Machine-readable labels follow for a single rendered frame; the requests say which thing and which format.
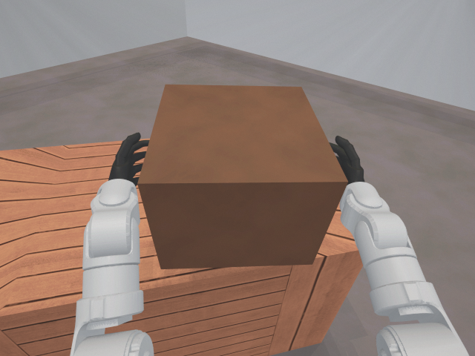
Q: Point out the pedestal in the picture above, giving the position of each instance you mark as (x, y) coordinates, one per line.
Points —
(45, 205)

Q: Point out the carton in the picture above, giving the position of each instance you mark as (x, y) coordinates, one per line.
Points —
(238, 176)

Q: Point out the robot right hand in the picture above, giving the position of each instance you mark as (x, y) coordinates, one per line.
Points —
(349, 160)

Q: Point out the left robot forearm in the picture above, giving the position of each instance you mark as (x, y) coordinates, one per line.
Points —
(111, 254)

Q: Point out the robot left hand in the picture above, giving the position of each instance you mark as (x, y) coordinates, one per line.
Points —
(123, 166)

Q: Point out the robot right upper arm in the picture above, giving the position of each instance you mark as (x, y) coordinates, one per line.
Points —
(418, 339)

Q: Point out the robot left upper arm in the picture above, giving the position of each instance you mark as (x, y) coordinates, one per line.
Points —
(127, 343)

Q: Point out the right robot forearm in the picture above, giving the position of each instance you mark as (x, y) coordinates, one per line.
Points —
(398, 287)

